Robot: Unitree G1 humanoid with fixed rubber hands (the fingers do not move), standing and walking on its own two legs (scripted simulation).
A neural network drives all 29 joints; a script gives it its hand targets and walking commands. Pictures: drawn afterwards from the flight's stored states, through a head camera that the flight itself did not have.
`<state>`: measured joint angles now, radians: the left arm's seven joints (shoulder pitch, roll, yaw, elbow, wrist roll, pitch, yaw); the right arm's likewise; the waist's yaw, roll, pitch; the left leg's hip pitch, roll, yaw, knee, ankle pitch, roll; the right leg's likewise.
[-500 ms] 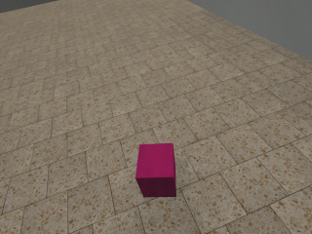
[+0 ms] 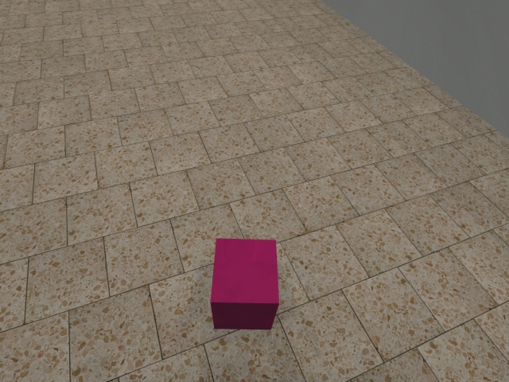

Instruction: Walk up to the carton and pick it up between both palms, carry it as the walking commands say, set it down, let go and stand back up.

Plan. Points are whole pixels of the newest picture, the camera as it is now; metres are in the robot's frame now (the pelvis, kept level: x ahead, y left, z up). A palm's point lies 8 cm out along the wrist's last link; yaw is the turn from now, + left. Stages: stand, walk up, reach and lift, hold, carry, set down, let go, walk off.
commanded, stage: walk up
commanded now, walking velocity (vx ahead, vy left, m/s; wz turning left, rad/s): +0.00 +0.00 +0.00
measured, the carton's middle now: (244, 285) +0.57 +0.01 -0.64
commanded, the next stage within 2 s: none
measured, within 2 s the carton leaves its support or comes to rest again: neither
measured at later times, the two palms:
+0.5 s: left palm out of the picture +0.11 +0.21 -0.13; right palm out of the picture +0.02 -0.27 -0.15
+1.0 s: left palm out of the picture +0.08 +0.21 -0.13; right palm out of the picture +0.02 -0.27 -0.15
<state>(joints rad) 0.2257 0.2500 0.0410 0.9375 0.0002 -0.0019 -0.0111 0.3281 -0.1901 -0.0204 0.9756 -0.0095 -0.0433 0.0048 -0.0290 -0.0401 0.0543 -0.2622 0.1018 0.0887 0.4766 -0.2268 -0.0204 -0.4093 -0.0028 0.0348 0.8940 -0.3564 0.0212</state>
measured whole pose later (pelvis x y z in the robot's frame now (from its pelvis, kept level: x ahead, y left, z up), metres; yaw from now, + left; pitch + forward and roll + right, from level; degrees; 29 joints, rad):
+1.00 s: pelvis +0.02 -0.03 -0.01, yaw -1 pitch -1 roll +1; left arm 0.19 0.20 0.04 1.01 0.00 0.03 0.00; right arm 0.31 -0.21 -0.02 0.98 -0.01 0.02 -0.02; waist -0.03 0.03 0.04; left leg -0.22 0.08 0.09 0.50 -0.26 -0.04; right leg -0.30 0.01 0.03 0.54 -0.22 -0.01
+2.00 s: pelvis -0.02 -0.03 -0.01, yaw -3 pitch -1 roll +0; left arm 0.21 0.23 0.04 1.00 0.00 0.05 0.01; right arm 0.24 -0.20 -0.02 1.00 -0.01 0.01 -0.02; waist -0.03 -0.01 0.03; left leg -0.23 0.08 0.06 0.50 -0.26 -0.04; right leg -0.26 0.03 0.02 0.70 -0.40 -0.01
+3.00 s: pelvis +0.05 +0.03 -0.01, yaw -3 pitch -1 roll +0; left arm 0.37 0.21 0.03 1.10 0.00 0.00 0.03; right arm 0.24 -0.20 -0.02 1.03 -0.01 0.00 0.02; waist -0.03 0.02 0.03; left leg -0.37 0.07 0.04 0.64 -0.34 -0.04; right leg -0.03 -0.07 0.02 0.44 -0.39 0.05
